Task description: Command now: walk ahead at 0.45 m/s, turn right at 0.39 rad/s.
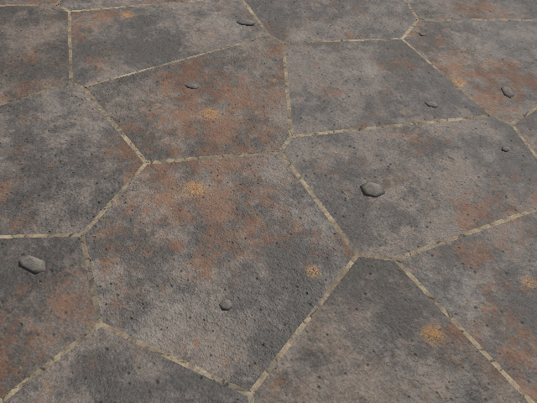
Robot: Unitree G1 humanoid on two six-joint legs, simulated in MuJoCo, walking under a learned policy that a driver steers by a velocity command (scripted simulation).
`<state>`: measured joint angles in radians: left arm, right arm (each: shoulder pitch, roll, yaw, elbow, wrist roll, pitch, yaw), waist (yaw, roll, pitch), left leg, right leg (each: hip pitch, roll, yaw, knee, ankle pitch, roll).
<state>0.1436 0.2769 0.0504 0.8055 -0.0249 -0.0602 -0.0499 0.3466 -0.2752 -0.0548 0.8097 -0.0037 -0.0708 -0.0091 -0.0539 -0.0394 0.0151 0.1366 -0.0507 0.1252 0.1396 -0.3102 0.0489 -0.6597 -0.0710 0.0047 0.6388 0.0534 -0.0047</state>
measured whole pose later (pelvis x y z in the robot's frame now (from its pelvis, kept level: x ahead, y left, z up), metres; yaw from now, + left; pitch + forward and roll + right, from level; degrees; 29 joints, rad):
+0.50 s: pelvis +0.30 -0.03 +0.00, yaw -14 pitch +2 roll -1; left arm 0.29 0.29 0.06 0.75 -0.02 -0.05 0.00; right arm 0.11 -0.29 -0.03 0.66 -0.01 -0.11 0.01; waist 0.07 0.05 0.03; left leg -0.62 0.07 -0.07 0.57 0.09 -0.05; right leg -0.11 0.10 0.12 0.38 -0.30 -0.05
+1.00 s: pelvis +0.45 -0.03 +0.00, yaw -16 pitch +0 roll +1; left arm 0.31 0.25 0.04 0.79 0.01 0.00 0.03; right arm 0.20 -0.25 -0.03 0.77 0.01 -0.04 0.01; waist 0.01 0.02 -0.02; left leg -0.36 -0.03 0.03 0.64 -0.36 0.04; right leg -0.25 -0.03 0.05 0.56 -0.33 0.00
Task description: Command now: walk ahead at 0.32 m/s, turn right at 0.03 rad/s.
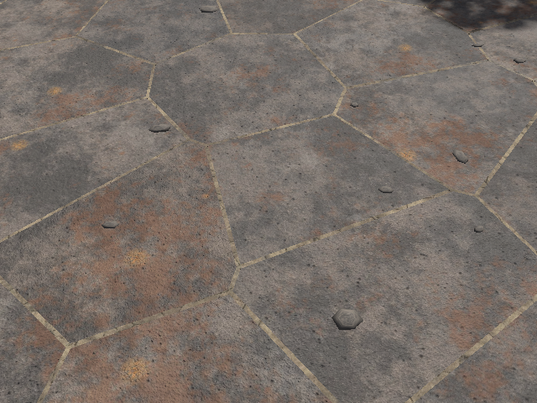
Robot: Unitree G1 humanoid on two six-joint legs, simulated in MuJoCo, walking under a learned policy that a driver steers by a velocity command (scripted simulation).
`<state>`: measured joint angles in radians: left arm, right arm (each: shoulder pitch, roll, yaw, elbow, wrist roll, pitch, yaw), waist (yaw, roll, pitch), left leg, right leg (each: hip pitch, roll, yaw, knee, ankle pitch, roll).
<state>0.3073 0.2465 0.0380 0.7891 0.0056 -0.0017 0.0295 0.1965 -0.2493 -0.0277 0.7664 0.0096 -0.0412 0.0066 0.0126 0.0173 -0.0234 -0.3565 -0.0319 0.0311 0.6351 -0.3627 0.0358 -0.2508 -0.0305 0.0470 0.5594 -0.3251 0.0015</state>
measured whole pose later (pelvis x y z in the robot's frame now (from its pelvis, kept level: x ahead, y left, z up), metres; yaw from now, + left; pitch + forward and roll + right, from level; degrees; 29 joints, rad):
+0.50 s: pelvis +0.18 +0.02 +0.01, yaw +0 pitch +2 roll +1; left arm 0.10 0.27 0.04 0.69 -0.02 -0.08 -0.03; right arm 0.40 -0.27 -0.04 0.85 0.01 -0.07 0.00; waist -0.09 -0.04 0.02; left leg 0.02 -0.05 0.02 0.22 -0.27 0.04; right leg -0.64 -0.08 0.01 0.65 -0.01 0.01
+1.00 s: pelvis +0.44 -0.01 +0.01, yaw +12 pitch +0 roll -3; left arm 0.31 0.27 0.07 0.85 0.01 -0.10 0.00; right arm 0.17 -0.29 -0.07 0.75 0.02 -0.02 0.01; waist 0.06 0.04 0.03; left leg -0.69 0.12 -0.06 0.84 -0.01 0.00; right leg -0.01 0.03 -0.21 0.22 -0.21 -0.03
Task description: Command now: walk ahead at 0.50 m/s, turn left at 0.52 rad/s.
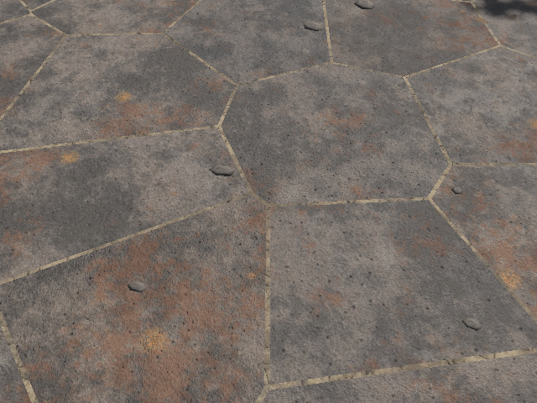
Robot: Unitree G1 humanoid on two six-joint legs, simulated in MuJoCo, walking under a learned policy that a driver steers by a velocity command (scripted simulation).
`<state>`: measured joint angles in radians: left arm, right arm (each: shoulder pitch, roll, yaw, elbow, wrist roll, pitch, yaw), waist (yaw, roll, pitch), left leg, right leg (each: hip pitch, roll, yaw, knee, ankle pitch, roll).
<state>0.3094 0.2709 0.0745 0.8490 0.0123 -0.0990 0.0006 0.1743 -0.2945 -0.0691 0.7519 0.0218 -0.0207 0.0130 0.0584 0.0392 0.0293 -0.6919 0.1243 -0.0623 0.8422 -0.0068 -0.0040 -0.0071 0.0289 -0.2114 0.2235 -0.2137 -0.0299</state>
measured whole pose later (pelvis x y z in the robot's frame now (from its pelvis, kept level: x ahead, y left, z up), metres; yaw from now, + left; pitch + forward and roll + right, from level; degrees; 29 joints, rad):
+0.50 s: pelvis +0.27 +0.08 +0.00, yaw +11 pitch +1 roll +1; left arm 0.13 0.30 0.06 0.78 -0.01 -0.08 -0.01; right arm 0.30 -0.25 -0.05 0.75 -0.01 -0.07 0.01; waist -0.04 -0.05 0.03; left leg -0.08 -0.09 0.00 0.25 -0.19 0.09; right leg -0.70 -0.14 0.03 0.82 0.01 0.03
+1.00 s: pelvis +0.58 +0.07 +0.00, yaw -4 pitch +2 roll +0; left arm 0.31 0.28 0.06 0.74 -0.01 -0.05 -0.01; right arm 0.13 -0.29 -0.04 0.67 -0.02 -0.10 0.00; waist 0.04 0.03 0.04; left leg -0.65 0.09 -0.09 0.87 -0.19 -0.05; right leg -0.21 0.12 0.10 0.35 -0.17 -0.10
